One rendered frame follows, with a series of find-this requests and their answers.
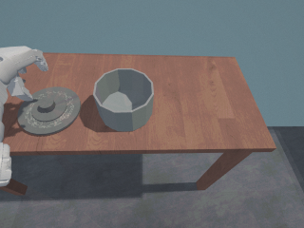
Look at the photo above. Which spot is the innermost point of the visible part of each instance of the lid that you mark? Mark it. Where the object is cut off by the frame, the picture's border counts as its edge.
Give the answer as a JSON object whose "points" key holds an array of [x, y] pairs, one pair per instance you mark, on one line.
{"points": [[36, 121]]}

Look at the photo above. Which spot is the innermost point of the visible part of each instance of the robot left upper arm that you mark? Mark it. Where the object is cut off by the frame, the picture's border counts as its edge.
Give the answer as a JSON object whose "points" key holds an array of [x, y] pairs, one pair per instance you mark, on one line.
{"points": [[5, 164]]}

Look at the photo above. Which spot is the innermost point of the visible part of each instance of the left robot forearm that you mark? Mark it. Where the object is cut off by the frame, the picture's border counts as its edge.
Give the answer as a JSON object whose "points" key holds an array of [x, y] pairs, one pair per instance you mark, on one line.
{"points": [[8, 71]]}

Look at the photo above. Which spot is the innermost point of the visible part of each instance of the pot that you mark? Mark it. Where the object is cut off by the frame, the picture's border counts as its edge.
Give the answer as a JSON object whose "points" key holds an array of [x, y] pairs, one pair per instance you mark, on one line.
{"points": [[124, 98]]}

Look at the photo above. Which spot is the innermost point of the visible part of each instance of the table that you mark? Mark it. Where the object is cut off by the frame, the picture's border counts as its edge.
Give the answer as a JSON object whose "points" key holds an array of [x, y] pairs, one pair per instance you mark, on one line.
{"points": [[201, 104]]}

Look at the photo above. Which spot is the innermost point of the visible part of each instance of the left robot hand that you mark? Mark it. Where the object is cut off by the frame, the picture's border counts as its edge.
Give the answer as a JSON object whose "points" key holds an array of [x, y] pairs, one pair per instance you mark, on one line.
{"points": [[23, 57]]}

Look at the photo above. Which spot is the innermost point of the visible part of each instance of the knob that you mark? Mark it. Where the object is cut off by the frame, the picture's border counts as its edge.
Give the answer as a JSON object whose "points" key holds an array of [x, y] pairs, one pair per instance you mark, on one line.
{"points": [[47, 104]]}

